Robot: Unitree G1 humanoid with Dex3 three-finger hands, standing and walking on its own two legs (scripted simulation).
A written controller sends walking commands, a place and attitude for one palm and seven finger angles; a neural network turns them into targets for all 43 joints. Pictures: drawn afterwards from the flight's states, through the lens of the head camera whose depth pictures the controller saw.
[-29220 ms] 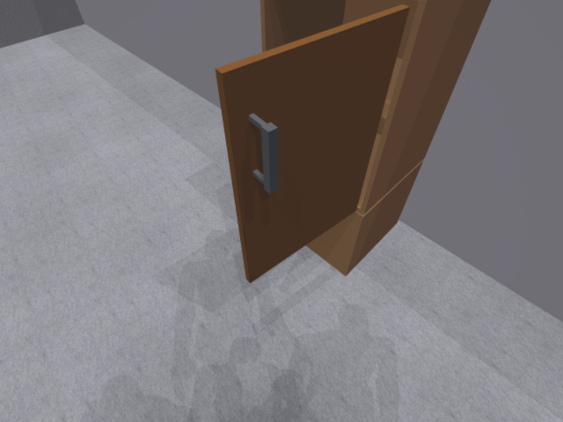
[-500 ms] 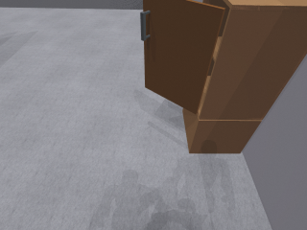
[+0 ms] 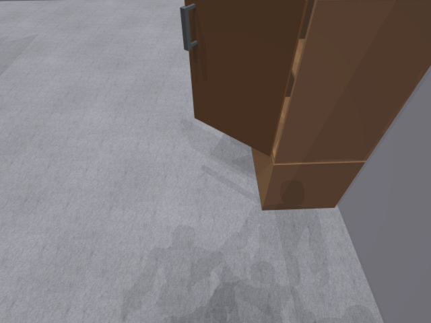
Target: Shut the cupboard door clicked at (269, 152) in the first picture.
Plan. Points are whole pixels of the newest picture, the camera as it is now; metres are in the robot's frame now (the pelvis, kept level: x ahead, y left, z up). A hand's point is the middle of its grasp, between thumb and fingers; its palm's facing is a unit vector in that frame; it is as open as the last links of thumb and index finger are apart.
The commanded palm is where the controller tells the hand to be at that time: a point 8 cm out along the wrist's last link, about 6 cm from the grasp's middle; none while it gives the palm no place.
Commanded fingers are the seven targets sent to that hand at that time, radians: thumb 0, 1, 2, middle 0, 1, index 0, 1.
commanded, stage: look to check the result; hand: left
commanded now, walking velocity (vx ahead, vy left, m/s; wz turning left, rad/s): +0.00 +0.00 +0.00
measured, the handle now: (189, 27) +0.99 +0.14 +0.09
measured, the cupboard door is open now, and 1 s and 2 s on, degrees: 51 51 51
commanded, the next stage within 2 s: walk to a spot facing it in 0.20 s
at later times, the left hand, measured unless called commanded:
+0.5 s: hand out of the picture +0.06 +0.18 -0.18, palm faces +0.03 -0.96 -0.27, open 7.4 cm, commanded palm none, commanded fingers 0.00 0.90 0.90 -0.20 -0.30 -0.20 -0.30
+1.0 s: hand out of the picture +0.04 +0.25 -0.17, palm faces +0.30 -0.92 -0.27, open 7.4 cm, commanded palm none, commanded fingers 0.00 0.90 0.90 -0.20 -0.30 -0.20 -0.30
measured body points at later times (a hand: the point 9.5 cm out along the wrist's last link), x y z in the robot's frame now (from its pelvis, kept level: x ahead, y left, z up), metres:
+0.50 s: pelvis +0.02 -0.02 -0.01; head +0.03 -0.02 +0.44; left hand +0.06 +0.24 -0.16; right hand +0.08 -0.29 -0.15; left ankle +0.06 +0.09 -0.74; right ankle -0.08 -0.12 -0.74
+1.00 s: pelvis +0.01 +0.01 -0.01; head +0.07 +0.04 +0.44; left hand +0.02 +0.29 -0.15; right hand +0.12 -0.22 -0.15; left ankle +0.06 +0.10 -0.74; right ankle +0.05 -0.16 -0.69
